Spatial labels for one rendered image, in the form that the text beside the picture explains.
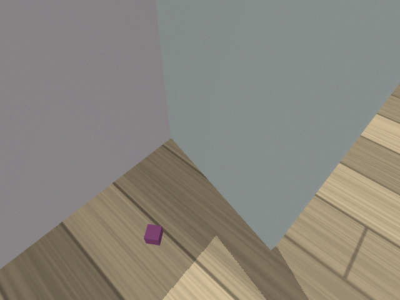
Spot cube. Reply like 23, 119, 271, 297
144, 224, 163, 246

